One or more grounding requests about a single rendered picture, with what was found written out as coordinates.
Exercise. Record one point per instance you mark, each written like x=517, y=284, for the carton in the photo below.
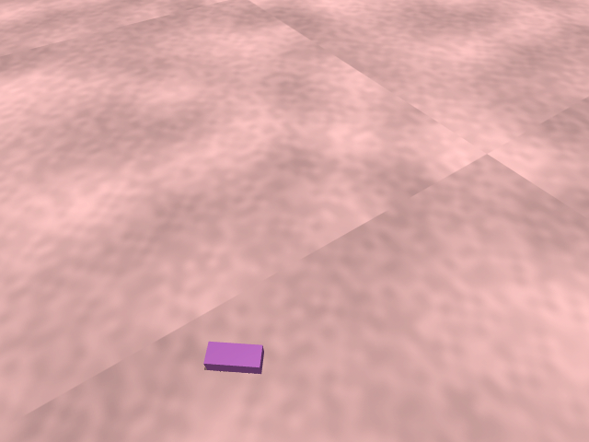
x=234, y=357

